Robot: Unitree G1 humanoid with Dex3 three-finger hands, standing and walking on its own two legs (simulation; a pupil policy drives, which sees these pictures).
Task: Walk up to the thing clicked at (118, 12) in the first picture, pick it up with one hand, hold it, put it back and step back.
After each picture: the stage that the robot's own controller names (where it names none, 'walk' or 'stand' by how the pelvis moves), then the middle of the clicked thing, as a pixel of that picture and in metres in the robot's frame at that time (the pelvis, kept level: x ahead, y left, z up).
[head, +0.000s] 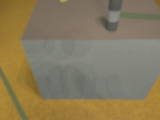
stand; (114, 9) +0.83 -0.17 +0.04
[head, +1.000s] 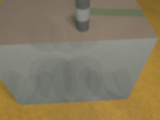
rise first; (82, 7) +0.75 +0.04 +0.07
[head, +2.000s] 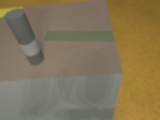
stand; (27, 40) +0.54 +0.25 +0.06
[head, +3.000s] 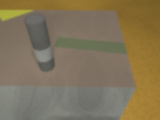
stand; (41, 46) +0.51 +0.18 +0.05
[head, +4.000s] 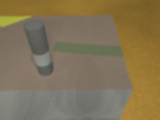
stand; (40, 51) +0.51 +0.19 +0.04
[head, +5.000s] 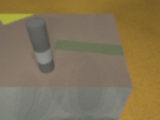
stand; (42, 48) +0.52 +0.19 +0.04
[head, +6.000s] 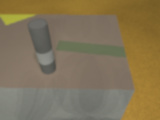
stand; (43, 49) +0.52 +0.18 +0.04
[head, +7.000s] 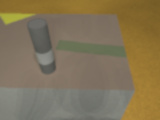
stand; (43, 49) +0.51 +0.18 +0.04
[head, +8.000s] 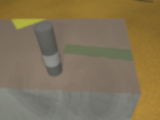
rise first; (50, 52) +0.51 +0.18 +0.05
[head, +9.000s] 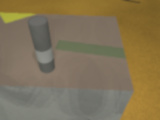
go down; (43, 47) +0.52 +0.17 +0.05
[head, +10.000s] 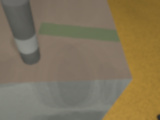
go down; (24, 34) +0.50 +0.18 +0.09
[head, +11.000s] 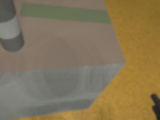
close in; (3, 15) +0.51 +0.18 +0.12
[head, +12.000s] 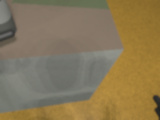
close; out of the picture +0.54 +0.19 +0.15
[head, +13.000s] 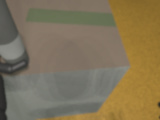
lift; (5, 36) +0.44 +0.19 +0.12
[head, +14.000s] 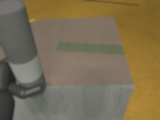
lift; (23, 56) +0.30 +0.16 +0.24
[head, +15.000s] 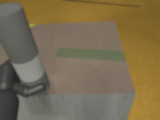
hold; (25, 56) +0.32 +0.16 +0.23
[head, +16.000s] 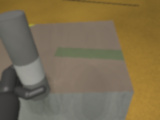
hold; (26, 60) +0.33 +0.16 +0.20
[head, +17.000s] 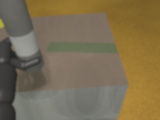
crouch; (21, 33) +0.42 +0.16 +0.22
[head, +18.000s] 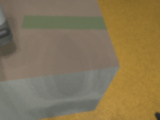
lower; out of the picture +0.52 +0.21 +0.19
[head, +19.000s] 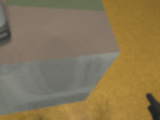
lower; out of the picture +0.53 +0.19 +0.14
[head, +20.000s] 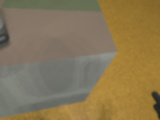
lower; out of the picture +0.52 +0.19 +0.14
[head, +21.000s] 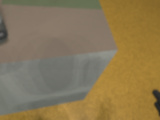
lower; out of the picture +0.53 +0.19 +0.15
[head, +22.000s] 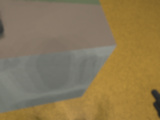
lower; out of the picture +0.54 +0.19 +0.15
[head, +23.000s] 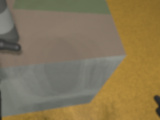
withdraw; out of the picture +0.51 +0.18 +0.14
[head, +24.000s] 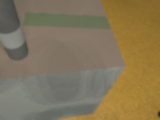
sink last; (8, 27) +0.49 +0.19 +0.11
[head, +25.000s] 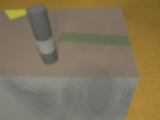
stand; (44, 37) +0.54 +0.19 +0.11
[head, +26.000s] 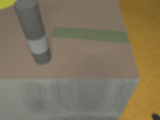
stand; (35, 35) +0.50 +0.18 +0.11
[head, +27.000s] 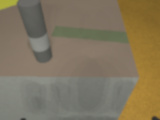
stand; (37, 33) +0.51 +0.18 +0.11
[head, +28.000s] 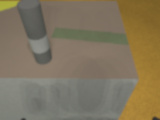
stand; (37, 35) +0.51 +0.19 +0.11
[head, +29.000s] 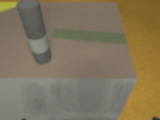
stand; (36, 35) +0.51 +0.19 +0.11
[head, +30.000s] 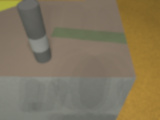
stand; (37, 35) +0.52 +0.19 +0.10
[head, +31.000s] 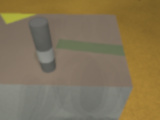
stand; (44, 47) +0.53 +0.18 +0.04
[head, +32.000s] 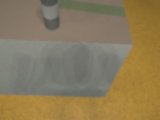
walk; (49, 2) +0.68 +0.15 +0.05
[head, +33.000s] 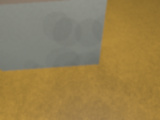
walk; out of the picture +0.99 +0.27 +0.07
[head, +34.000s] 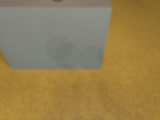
stand; out of the picture +1.12 +0.20 +0.05
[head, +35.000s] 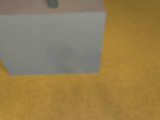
stand; out of the picture +1.12 +0.22 +0.04
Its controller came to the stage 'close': yes
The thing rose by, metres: 0.19
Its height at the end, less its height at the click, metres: +0.00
